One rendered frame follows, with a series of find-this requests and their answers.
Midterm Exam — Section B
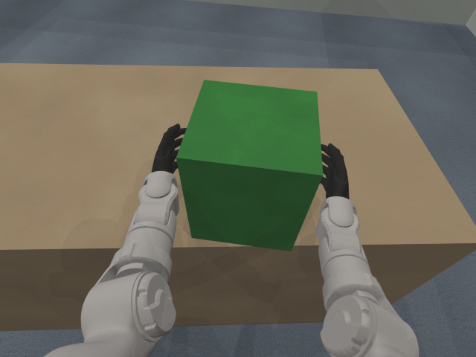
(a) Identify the right robot upper arm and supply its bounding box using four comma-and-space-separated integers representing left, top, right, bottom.
321, 295, 419, 357

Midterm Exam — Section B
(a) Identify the pedestal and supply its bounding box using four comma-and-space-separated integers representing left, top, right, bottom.
0, 63, 476, 331

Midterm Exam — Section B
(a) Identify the left robot upper arm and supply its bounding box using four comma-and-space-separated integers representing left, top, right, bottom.
44, 271, 176, 357

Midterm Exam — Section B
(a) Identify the carton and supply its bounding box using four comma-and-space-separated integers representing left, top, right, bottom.
176, 80, 323, 251

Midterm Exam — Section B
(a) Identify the left robot forearm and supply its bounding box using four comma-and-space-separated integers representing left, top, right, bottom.
81, 171, 179, 337

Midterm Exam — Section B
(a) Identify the right robot forearm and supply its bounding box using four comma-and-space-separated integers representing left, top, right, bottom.
316, 196, 401, 319

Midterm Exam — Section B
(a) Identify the robot left hand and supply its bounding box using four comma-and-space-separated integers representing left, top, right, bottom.
152, 123, 187, 174

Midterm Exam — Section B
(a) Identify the robot right hand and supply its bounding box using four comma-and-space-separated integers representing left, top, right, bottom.
320, 144, 349, 199

